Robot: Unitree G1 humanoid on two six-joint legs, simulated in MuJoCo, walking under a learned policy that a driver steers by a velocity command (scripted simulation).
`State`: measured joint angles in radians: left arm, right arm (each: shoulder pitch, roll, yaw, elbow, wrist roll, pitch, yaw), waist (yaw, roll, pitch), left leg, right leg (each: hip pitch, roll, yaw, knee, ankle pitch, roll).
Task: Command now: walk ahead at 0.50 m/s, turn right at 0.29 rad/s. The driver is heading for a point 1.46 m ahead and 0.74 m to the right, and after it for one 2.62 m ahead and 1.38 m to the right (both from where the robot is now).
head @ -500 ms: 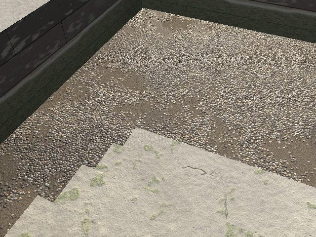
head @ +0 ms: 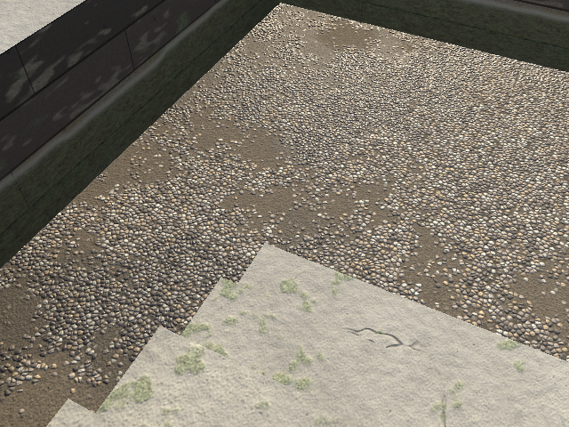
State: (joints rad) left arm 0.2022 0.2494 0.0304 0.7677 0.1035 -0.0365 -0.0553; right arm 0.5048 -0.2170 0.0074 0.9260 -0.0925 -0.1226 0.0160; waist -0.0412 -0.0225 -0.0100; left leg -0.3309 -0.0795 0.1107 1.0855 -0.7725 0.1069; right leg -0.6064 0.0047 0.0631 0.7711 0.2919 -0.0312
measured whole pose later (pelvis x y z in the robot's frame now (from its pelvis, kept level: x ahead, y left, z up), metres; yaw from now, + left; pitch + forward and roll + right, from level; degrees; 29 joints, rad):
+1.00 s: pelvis +0.53 -0.10 -0.31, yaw -34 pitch +2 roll -2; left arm 0.52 0.20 -0.02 0.98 0.09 -0.10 -0.09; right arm 0.11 -0.24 0.06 0.80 -0.13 -0.08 0.04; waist 0.08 0.02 -0.05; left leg -0.83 0.09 -0.12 1.20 -0.08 -0.06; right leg -0.37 0.20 0.04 0.87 -0.52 -0.16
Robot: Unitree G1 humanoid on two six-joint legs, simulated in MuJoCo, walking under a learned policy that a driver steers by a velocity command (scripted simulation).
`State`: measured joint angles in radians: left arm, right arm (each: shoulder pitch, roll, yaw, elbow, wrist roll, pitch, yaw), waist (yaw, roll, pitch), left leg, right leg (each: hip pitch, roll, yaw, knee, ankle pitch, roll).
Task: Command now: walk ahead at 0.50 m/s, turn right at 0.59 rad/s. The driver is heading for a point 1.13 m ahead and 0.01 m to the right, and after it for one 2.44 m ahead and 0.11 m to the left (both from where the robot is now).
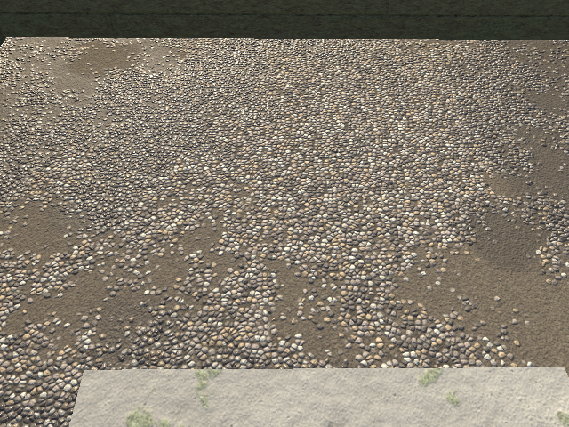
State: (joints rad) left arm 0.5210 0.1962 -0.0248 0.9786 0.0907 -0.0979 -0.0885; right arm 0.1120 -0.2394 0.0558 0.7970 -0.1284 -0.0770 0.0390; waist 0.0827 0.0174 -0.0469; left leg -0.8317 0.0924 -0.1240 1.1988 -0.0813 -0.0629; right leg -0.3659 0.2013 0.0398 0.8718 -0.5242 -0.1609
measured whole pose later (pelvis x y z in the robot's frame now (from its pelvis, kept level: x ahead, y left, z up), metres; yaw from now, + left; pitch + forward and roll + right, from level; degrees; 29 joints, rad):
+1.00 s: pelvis +0.52 +0.02 -0.19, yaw -12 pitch +1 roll -2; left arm 0.50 0.20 0.00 0.99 0.07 -0.10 0.00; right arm 0.17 -0.26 -0.04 0.85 -0.08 -0.05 0.04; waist 0.04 0.02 -0.03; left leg -0.66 0.04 -0.05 0.86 0.29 0.03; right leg -0.35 0.02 -0.06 1.00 -0.66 -0.03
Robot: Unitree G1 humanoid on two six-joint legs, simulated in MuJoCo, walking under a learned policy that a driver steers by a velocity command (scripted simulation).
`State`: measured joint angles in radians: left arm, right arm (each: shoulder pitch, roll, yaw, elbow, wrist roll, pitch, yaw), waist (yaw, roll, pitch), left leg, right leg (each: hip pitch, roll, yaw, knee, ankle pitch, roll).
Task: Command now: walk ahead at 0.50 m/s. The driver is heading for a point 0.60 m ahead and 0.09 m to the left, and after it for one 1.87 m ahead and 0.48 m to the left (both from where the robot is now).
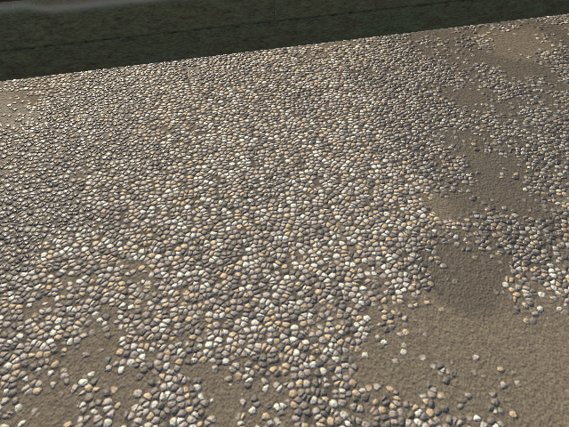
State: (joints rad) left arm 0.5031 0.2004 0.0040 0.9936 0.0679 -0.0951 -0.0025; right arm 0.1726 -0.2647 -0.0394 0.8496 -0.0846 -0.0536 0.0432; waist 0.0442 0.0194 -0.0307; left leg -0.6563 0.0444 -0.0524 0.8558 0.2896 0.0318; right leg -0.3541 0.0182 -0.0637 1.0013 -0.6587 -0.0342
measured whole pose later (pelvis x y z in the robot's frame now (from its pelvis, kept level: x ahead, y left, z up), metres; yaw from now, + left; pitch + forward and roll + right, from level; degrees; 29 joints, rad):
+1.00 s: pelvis +0.57 -0.02 -0.29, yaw -1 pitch +2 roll -3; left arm 0.34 0.17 0.02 1.04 -0.01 -0.05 0.04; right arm 0.02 -0.19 -0.04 0.82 0.00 -0.03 -0.03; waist 0.06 0.06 -0.02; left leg -0.55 0.05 -0.08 0.60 0.04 -0.02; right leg -0.23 0.05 -0.07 0.48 -0.30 -0.03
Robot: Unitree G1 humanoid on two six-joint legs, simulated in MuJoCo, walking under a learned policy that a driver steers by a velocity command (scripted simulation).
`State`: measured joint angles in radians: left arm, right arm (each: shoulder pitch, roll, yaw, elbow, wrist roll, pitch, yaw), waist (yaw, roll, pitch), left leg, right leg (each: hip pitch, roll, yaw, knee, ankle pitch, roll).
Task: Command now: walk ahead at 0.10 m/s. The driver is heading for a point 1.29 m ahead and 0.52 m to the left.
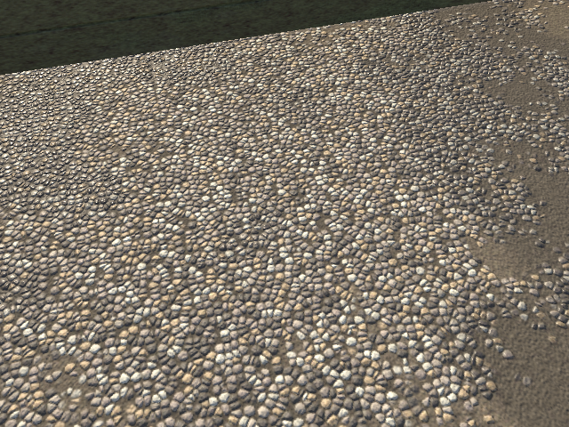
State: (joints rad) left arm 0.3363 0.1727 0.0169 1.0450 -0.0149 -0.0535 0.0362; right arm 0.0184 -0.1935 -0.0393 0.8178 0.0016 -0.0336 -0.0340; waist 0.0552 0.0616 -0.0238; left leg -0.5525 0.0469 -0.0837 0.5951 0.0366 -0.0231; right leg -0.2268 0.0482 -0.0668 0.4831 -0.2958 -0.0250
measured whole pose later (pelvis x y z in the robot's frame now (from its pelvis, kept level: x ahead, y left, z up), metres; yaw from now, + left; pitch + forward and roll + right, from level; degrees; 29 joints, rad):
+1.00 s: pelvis +0.05 +0.01 +0.00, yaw +0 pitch -2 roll +0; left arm 0.39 0.11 0.04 1.13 0.00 -0.02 0.05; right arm 0.11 -0.16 -0.07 1.02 0.01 0.04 -0.03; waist 0.01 0.01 0.05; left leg -0.35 -0.01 -0.03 0.56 -0.17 0.00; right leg -0.08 -0.02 -0.04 0.52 -0.42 0.02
